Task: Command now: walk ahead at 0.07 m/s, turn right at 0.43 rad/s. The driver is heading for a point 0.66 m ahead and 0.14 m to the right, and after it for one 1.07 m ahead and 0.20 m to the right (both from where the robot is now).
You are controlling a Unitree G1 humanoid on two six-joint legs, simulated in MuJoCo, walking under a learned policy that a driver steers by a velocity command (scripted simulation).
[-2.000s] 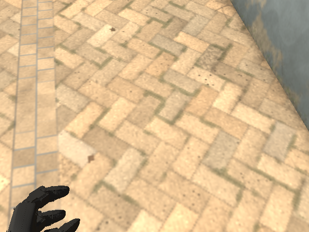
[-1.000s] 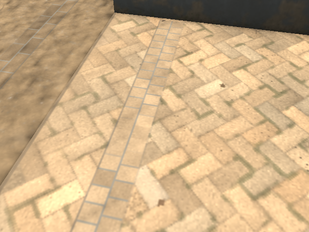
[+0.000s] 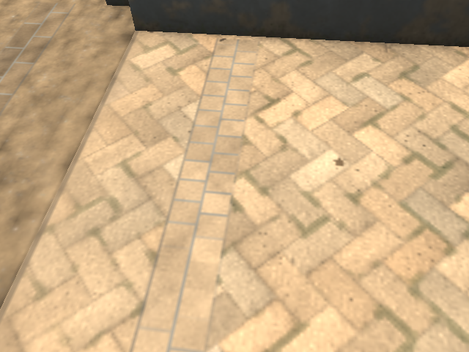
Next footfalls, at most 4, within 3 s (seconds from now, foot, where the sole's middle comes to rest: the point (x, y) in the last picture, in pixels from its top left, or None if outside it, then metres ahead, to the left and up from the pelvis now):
0.44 left None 0.11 0.13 -0.77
0.80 right None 0.00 -0.11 -0.77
1.24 left None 0.14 0.09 -0.77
1.76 right None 0.41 -0.24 -0.77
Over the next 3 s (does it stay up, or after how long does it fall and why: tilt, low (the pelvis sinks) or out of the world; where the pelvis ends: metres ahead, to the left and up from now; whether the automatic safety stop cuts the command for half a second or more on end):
stays up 0.94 -0.25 0.01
